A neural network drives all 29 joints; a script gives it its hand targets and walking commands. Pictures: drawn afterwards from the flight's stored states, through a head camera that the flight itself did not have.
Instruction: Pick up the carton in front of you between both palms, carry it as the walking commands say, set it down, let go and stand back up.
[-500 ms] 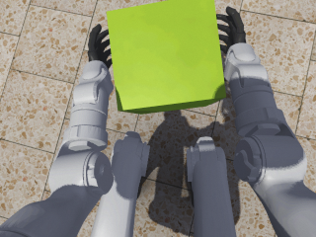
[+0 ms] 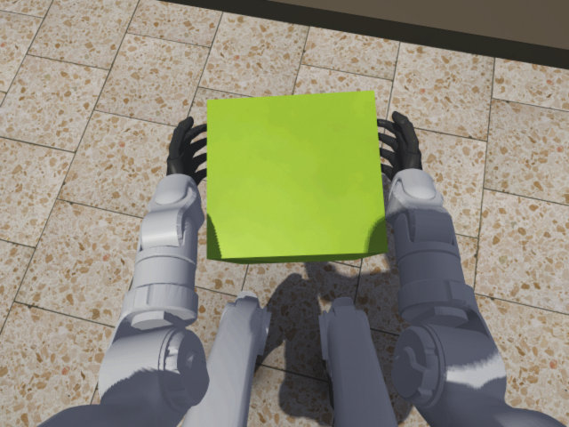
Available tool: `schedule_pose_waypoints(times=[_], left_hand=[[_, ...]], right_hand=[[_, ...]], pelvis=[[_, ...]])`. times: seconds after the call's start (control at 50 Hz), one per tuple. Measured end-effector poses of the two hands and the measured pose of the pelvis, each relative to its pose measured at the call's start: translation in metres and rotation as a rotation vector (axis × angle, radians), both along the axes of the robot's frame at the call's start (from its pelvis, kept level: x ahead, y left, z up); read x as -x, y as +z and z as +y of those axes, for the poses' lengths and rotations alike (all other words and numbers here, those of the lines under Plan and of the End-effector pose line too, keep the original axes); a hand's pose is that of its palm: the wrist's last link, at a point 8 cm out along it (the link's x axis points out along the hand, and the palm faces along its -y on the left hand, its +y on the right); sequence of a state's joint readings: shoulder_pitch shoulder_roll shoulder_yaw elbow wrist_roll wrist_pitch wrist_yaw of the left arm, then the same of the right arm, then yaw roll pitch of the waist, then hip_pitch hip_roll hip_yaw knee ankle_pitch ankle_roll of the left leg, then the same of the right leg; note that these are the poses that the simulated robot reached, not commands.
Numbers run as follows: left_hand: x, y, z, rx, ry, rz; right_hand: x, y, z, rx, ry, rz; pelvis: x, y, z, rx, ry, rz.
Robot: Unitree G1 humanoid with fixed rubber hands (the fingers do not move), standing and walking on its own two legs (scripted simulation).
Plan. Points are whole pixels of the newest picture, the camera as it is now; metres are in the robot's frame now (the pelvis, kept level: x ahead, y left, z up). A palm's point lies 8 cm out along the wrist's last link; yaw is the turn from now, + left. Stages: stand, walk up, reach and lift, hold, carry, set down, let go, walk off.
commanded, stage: reach and lift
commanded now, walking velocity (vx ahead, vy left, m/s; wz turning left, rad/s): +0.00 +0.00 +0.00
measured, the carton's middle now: (294, 195) +0.44 +0.01 -0.12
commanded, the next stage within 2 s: hold in 1.92 s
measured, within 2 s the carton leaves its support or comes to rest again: neither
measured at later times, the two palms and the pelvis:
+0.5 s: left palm (124, 149) +0.40 +0.16 +0.12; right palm (464, 149) +0.41 -0.14 +0.11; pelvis +0.05 +0.00 +0.14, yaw -1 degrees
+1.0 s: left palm (17, 97) +0.37 +0.16 +0.24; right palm out of the picture +0.38 -0.14 +0.24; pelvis +0.09 +0.01 +0.22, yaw +0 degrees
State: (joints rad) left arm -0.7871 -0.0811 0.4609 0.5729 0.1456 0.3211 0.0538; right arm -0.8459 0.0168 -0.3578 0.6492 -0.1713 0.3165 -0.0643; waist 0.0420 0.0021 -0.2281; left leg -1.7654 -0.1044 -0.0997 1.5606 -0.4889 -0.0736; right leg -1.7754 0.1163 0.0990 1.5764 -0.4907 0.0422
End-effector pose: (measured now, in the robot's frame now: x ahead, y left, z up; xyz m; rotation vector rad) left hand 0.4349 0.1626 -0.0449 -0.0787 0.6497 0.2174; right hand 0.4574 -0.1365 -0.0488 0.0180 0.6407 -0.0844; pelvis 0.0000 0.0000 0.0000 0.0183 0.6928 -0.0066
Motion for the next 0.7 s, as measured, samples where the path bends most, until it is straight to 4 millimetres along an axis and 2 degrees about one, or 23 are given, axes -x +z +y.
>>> schedule_pose_waypoints(times=[0.14,0.3,0.4,0.58,0.7], left_hand=[[0.015,0.047,0.0,-0.012,-0.011,0.021],[0.022,0.106,0.001,-0.008,-0.016,0.012],[0.028,0.135,0.0,-0.018,-0.036,0.018],[0.043,0.18,0.0,-0.016,-0.044,0.043],[0.042,0.222,-0.004,-0.016,-0.055,-0.01]], right_hand=[[0.016,0.047,-0.001,-0.017,-0.014,0.022],[0.025,0.105,0.001,-0.002,-0.01,0.012],[0.033,0.137,-0.001,-0.003,-0.022,0.016],[0.051,0.181,-0.001,-0.007,-0.037,0.041],[0.054,0.225,-0.005,-0.007,-0.049,-0.012]], pelvis=[[-0.012,0.039,0.002,0.001,-0.012,-0.072],[-0.028,0.084,0.004,0.007,-0.004,-0.167],[-0.04,0.112,0.004,0.01,-0.008,-0.236],[-0.064,0.162,0.006,0.014,-0.006,-0.349],[-0.079,0.188,0.007,0.02,-0.009,-0.429]])
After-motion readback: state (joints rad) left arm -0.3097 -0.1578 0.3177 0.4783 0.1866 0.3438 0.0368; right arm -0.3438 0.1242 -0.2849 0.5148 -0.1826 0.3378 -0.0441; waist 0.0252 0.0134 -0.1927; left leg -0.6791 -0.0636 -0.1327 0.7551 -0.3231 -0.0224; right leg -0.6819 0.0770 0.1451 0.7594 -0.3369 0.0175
